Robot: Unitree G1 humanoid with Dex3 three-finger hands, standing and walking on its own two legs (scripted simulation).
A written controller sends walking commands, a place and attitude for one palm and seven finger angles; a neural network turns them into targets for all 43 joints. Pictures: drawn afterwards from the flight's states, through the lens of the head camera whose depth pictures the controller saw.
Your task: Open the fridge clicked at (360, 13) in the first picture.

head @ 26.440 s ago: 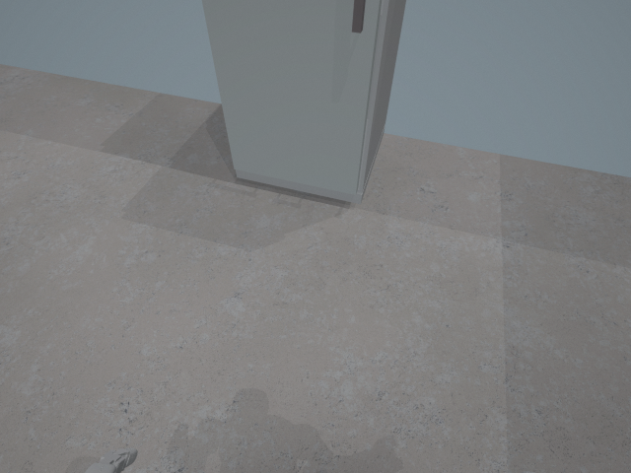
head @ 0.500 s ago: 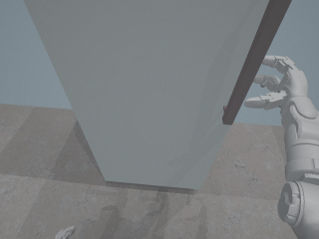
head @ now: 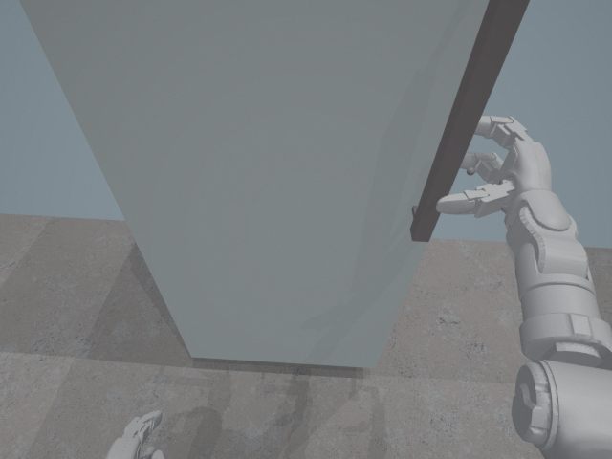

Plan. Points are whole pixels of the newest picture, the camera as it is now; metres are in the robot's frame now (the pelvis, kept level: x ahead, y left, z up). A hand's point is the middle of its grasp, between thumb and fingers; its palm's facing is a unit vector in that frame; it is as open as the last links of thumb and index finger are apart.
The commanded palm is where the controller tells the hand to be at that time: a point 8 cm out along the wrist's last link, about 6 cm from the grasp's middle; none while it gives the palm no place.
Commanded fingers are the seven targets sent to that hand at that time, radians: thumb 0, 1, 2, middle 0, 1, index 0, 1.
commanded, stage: slide the fingers in behind the handle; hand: right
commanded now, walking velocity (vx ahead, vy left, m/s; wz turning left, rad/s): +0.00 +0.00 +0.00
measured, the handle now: (457, 113) +0.50 -0.14 +0.23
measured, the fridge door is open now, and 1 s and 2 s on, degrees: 0 0 0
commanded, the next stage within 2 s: grip the handle and tug to test in 1.14 s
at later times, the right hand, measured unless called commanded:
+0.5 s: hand (451, 171) +0.44 -0.14 +0.18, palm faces +0.02 +1.00 +0.00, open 14.0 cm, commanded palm +0.41 -0.19 +0.19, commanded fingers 0.00 0.50 -0.30 0.30 1.20 0.30 1.20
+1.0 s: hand (446, 166) +0.44 -0.13 +0.19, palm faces +0.01 +1.00 +0.00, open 14.0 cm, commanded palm +0.42 -0.18 +0.19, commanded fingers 0.00 0.50 -0.30 0.30 1.20 0.30 1.20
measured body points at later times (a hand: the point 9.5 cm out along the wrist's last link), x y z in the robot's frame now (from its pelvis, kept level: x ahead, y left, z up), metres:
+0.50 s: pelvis +0.00 +0.02 +0.00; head +0.00 +0.02 +0.45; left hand +0.11 +0.27 -0.11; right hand +0.43 -0.19 +0.19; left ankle -0.01 +0.13 -0.74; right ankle +0.00 -0.12 -0.74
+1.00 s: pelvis +0.00 +0.01 +0.00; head +0.01 +0.02 +0.45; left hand +0.10 +0.27 -0.11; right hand +0.44 -0.19 +0.19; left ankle -0.01 +0.13 -0.74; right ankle +0.00 -0.12 -0.74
